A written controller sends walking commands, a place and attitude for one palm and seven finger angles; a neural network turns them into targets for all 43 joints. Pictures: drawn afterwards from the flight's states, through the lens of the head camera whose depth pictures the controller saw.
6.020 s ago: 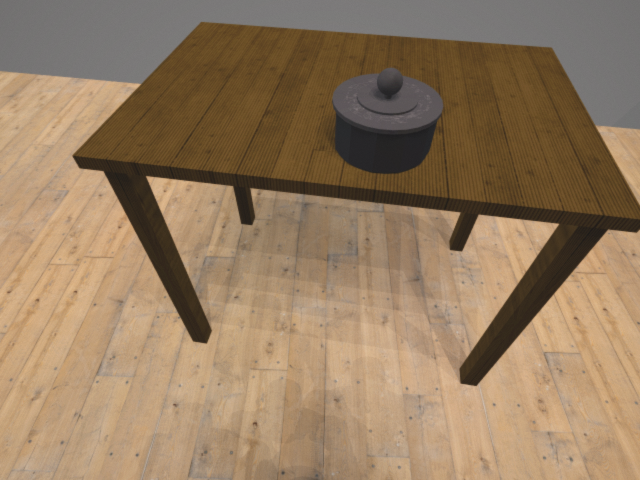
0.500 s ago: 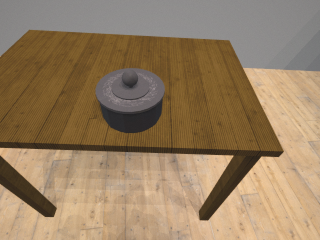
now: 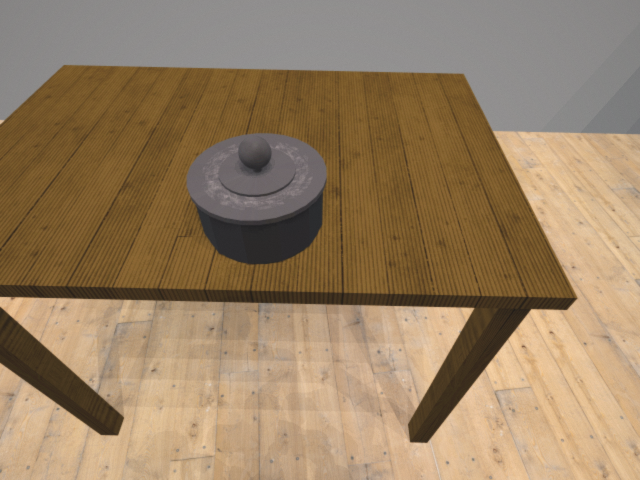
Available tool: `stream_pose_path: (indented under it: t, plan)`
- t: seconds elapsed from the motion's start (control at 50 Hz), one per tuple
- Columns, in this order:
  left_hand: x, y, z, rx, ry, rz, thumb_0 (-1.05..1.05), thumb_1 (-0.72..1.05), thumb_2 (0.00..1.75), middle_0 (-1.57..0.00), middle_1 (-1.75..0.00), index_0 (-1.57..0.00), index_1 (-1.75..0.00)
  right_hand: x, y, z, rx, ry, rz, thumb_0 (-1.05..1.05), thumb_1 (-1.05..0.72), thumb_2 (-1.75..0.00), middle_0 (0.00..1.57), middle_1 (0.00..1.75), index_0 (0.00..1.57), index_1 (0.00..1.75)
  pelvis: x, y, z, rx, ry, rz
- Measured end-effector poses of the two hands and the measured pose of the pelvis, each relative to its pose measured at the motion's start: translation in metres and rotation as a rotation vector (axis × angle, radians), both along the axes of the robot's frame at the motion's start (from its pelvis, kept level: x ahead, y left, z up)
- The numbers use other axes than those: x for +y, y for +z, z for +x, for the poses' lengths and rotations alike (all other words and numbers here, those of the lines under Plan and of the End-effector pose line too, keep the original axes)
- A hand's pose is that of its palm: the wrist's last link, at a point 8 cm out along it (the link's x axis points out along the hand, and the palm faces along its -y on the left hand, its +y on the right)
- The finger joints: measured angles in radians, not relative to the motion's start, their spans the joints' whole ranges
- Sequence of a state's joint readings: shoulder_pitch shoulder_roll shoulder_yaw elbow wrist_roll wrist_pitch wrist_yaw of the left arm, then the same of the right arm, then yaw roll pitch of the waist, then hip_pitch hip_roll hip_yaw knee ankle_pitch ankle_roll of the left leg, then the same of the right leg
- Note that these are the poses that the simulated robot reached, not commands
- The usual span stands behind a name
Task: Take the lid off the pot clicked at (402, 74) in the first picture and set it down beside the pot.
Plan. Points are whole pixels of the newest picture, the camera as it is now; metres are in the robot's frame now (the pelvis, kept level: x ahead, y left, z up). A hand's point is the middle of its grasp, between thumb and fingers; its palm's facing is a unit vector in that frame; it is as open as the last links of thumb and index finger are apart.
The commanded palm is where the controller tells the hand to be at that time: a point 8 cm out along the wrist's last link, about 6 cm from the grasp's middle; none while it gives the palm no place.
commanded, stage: look again from close up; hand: left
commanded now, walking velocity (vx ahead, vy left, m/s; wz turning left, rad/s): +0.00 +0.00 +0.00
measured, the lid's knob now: (255, 152) +0.49 +0.12 +0.17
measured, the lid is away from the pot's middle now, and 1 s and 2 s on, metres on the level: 0.00 0.00 0.00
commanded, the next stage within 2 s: lift the closed hand beside the body in 0.72 s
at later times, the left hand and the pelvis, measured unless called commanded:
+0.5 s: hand out of the picture +0.05 +0.16 -0.17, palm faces +0.01 -0.98 -0.17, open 7.4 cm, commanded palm none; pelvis +0.03 -0.01 +0.01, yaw -1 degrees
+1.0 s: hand (173, 465) +0.16 +0.19 -0.07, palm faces +0.17 -0.94 -0.30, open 6.8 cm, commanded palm +0.12 +0.23 -0.01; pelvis +0.02 +0.00 +0.01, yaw +0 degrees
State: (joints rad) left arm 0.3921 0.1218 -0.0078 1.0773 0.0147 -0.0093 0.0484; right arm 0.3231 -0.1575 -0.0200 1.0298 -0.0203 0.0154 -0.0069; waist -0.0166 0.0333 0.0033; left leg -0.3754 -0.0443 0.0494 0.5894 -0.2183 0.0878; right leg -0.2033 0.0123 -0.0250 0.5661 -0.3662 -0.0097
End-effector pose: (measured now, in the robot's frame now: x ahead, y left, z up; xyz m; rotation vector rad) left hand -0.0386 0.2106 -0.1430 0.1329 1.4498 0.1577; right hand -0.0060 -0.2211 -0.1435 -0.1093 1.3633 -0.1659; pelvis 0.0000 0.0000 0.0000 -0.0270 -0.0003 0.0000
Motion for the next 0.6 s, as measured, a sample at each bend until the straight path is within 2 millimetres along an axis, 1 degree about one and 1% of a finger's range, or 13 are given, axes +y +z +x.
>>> stream_pose_path:
  t: [0.16,0.3,0.44,0.6]
  plan:
    - [0.006,0.002,0.043,-0.092,-0.011,0.018,0.01,0.91,0.90,-0.20,-0.30,-0.19,-0.30,-0.008,0.005,0.037,-0.064,0.023,-0.025,0.02,-0.94,-0.90,0.19,0.30,0.20,0.30,-0.001,0.002,0.015,0.000,-0.011,0.013]
    - [0.003,0.001,0.069,-0.124,-0.034,0.005,0.00,0.91,0.90,-0.20,-0.30,-0.19,-0.30,-0.013,0.015,0.065,-0.113,0.032,-0.043,0.01,-0.93,-0.90,0.19,0.30,0.20,0.30,-0.005,0.004,0.023,-0.005,-0.022,0.015]
    - [0.002,-0.002,0.080,-0.126,-0.041,-0.009,0.00,0.91,0.90,-0.20,-0.30,-0.20,-0.30,-0.013,0.020,0.079,-0.122,0.038,-0.053,0.01,-0.92,-0.90,0.19,0.30,0.20,0.30,-0.007,0.005,0.028,-0.008,-0.024,0.014]
    - [0.006,-0.002,0.076,-0.097,-0.038,-0.010,0.00,0.91,0.90,-0.20,-0.30,-0.20,-0.30,-0.011,0.022,0.080,-0.099,0.039,-0.058,0.01,-0.92,-0.90,0.20,0.30,0.20,0.30,-0.005,0.007,0.031,-0.008,-0.023,0.014]
